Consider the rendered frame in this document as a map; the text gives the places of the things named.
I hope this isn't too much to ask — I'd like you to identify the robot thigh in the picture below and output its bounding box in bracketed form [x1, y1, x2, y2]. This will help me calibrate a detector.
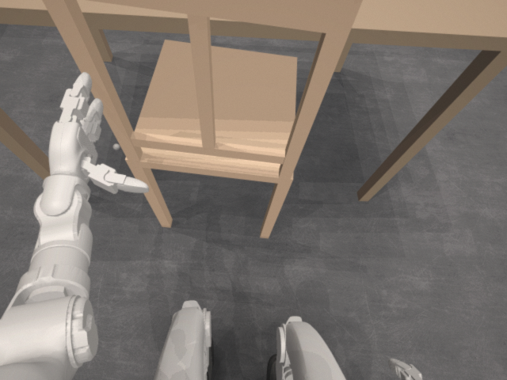
[276, 321, 346, 380]
[154, 306, 212, 380]

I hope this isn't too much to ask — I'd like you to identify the left robot forearm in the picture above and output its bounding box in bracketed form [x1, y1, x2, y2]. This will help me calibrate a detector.
[0, 174, 93, 324]

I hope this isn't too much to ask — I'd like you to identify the left robot thigh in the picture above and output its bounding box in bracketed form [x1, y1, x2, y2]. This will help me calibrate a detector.
[154, 306, 212, 380]

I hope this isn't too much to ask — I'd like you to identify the robot left upper arm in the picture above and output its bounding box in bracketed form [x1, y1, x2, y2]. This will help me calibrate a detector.
[0, 295, 98, 380]

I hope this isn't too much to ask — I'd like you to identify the right robot hand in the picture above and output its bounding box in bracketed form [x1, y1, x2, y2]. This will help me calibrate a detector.
[388, 359, 422, 380]

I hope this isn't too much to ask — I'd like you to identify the right robot thigh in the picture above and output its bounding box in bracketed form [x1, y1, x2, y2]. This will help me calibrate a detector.
[276, 321, 346, 380]

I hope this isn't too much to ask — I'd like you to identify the table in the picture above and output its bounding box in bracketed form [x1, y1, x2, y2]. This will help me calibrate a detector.
[0, 0, 507, 201]

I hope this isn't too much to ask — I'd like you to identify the left robot hand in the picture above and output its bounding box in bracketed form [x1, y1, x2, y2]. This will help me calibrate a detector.
[48, 72, 149, 194]

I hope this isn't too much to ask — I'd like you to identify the chair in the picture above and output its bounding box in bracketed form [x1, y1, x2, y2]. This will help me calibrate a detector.
[42, 0, 363, 238]

